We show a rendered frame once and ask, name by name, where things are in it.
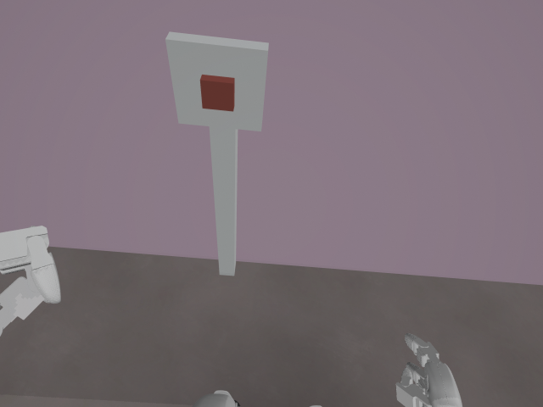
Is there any panel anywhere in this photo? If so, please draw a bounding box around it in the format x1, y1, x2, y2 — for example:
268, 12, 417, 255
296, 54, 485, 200
165, 32, 269, 276

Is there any button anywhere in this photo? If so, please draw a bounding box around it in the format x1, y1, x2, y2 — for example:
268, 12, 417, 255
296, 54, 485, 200
200, 75, 235, 111

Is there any left robot shin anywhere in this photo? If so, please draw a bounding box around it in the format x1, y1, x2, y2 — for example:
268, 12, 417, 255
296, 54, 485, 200
214, 390, 235, 402

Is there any right robot hand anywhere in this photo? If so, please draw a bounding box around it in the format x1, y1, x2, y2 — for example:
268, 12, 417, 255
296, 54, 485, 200
396, 333, 462, 407

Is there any left robot hand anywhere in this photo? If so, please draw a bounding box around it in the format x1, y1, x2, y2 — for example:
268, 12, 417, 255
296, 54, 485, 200
0, 226, 61, 336

